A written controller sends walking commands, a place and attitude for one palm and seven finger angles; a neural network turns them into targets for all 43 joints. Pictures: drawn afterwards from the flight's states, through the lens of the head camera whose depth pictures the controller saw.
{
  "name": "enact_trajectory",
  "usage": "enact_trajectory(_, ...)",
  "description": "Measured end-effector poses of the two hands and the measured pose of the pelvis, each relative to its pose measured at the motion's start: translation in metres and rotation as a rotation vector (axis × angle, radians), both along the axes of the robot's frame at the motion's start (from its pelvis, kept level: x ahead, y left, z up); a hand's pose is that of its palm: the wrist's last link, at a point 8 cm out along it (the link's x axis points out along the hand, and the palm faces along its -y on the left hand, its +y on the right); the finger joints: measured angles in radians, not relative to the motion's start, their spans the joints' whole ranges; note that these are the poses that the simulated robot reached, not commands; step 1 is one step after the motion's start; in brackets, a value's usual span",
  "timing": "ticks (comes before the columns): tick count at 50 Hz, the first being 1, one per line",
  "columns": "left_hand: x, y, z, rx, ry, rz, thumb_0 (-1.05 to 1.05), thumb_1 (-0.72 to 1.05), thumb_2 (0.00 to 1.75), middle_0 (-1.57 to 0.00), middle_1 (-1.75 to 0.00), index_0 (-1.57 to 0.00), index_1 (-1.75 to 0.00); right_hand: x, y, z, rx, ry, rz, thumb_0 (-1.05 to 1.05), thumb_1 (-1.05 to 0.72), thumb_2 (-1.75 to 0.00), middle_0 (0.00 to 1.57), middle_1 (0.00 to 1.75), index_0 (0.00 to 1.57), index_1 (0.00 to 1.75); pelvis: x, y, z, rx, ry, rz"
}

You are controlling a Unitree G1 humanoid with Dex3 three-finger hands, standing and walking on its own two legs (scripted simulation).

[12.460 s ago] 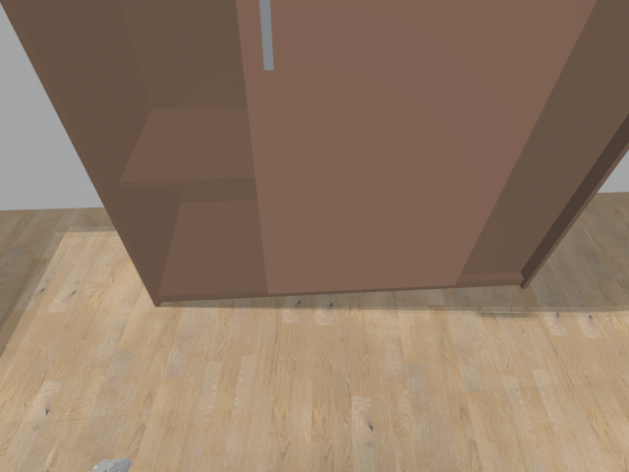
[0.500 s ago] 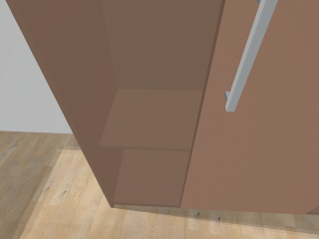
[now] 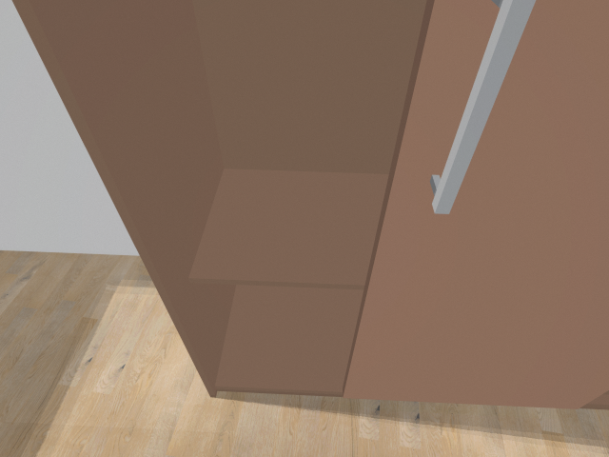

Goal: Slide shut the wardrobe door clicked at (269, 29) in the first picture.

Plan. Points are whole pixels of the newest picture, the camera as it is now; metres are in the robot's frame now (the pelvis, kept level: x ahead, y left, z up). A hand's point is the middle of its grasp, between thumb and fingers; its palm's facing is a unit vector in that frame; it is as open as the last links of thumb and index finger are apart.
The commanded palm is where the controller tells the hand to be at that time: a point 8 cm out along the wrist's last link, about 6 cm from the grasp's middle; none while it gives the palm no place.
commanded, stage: look again from close up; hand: right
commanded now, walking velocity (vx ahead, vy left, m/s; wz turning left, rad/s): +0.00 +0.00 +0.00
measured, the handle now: (466, 116) +0.42 -0.16 +0.27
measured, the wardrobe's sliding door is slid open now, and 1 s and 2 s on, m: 0.41 0.41 0.41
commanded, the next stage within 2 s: raise the hand with hooked fingers in 0.50 s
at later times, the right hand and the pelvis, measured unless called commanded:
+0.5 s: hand out of the picture -0.05 -0.14 -0.18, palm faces +0.09 +0.99 -0.13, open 7.4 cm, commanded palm none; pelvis +0.00 +0.00 +0.00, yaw +0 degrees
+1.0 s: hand (421, 417) +0.18 -0.12 +0.02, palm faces -0.06 +1.00 +0.02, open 8.4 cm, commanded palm +0.13 -0.21 +0.02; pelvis -0.02 +0.02 -0.04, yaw +1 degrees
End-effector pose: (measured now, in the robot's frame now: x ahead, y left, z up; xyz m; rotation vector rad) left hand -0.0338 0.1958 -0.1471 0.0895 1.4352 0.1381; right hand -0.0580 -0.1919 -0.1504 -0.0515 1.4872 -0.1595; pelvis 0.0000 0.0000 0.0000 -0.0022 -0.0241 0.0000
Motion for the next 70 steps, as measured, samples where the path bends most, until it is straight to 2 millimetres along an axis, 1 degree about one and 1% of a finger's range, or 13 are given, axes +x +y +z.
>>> enact_trajectory(31,0.008,0.004,-0.001,-0.003,-0.003,-0.016,0.0,0.91,0.89,-0.2,-0.3,-0.19,-0.3,-0.002,0.005,0.0,-0.003,0.007,-0.005,0.0,-0.9,-0.9,0.2,0.3,0.2,0.3,0.002,0.003,-0.001,0.006,0.009,-0.009)
enact_trajectory(34,0.019,0.021,0.005,0.051,-0.137,-0.035,0.03,0.94,0.89,-0.2,-0.3,-0.2,-0.3,0.046,-0.017,0.025,-0.099,-0.22,-0.006,0.05,-0.95,-0.9,0.21,0.3,0.2,0.3,-0.002,0.003,-0.005,0.0,0.01,-0.003)
enact_trajectory(36,0.036,0.037,0.01,0.088,-0.29,-0.02,0.05,0.94,0.89,-0.21,-0.3,-0.2,-0.3,0.082,-0.041,0.056,-0.197,-0.427,-0.007,0.09,-0.98,-0.89,0.21,0.31,0.21,0.31,-0.004,0.004,-0.009,-0.006,0.022,-0.012)
enact_trajectory(38,0.06,0.053,0.017,0.127,-0.442,-0.03,0.05,0.94,0.89,-0.21,-0.3,-0.2,-0.3,0.127,-0.05,0.095,-0.24,-0.676,0.016,0.09,-0.97,-0.88,0.2,0.33,0.2,0.32,-0.006,0.004,-0.012,-0.001,0.031,-0.026)
enact_trajectory(41,0.103,0.072,0.031,0.179,-0.653,-0.07,0.04,0.93,0.89,-0.2,-0.3,-0.2,-0.3,0.194,-0.033,0.155,-0.205,-1.094,0.076,0.08,-0.91,-0.86,0.2,0.35,0.2,0.35,-0.011,0.003,-0.019,0.005,0.056,-0.036)
enact_trajectory(44,0.146,0.083,0.051,0.203,-0.818,-0.092,0.03,0.92,0.89,-0.2,-0.3,-0.2,-0.3,0.234,-0.003,0.188,-0.034,-1.435,0.122,0.05,-0.83,-0.84,0.2,0.39,0.2,0.39,-0.015,0.007,-0.028,0.002,0.096,-0.016)
enact_trajectory(46,0.172,0.086,0.065,0.205,-0.901,-0.108,0.02,0.92,0.89,-0.2,-0.3,-0.19,-0.3,0.24,0.012,0.189,0.072,-1.546,0.17,0.04,-0.77,-0.82,0.2,0.42,0.2,0.41,-0.017,0.012,-0.034,-0.003,0.113,-0.001)
enact_trajectory(49,0.205,0.085,0.084,0.196,-0.988,-0.132,0.02,0.91,0.89,-0.2,-0.3,-0.19,-0.3,0.228,0.017,0.173,0.116,-1.506,0.205,0.02,-0.68,-0.79,0.22,0.46,0.21,0.46,-0.018,0.019,-0.041,-0.009,0.113,0.01)
enact_trajectory(53,0.235,0.071,0.096,0.162,-1.04,-0.177,0.01,0.91,0.89,-0.2,-0.3,-0.19,-0.3,0.192,-0.004,0.158,0.018,-1.371,0.125,0.01,-0.57,-0.76,0.23,0.52,0.23,0.52,-0.016,0.027,-0.043,0.0,0.1,-0.004)
enact_trajectory(56,0.244,0.057,0.092,0.123,-1.038,-0.235,0.01,0.91,0.89,-0.2,-0.3,-0.19,-0.3,0.17,-0.027,0.171,-0.106,-1.398,0.062,0.01,-0.49,-0.73,0.24,0.56,0.23,0.56,-0.016,0.032,-0.042,0.016,0.094,-0.031)
enact_trajectory(59,0.243,0.042,0.08,0.074,-1.009,-0.292,0.01,0.91,0.89,-0.2,-0.3,-0.19,-0.3,0.167,-0.037,0.194,-0.157,-1.5,0.065,0.01,-0.42,-0.7,0.24,0.61,0.23,0.6,-0.019,0.035,-0.041,0.033,0.081,-0.06)
enact_trajectory(63,0.225,0.031,0.06,0.02,-0.939,-0.3,0.01,0.9,0.89,-0.2,-0.3,-0.2,-0.3,0.189,-0.035,0.217,-0.095,-1.563,0.172,0.01,-0.33,-0.66,0.24,0.67,0.24,0.66,-0.023,0.036,-0.036,0.039,0.067,-0.071)
enact_trajectory(70,0.185,0.044,0.052,0.025,-0.872,-0.188,0.01,0.9,0.89,-0.21,-0.3,-0.2,-0.3,0.229,-0.05,0.244,-0.049,-1.499,0.223,0.01,-0.16,-0.59,0.26,0.77,0.25,0.77,-0.017,0.035,-0.022,0.021,0.051,-0.04)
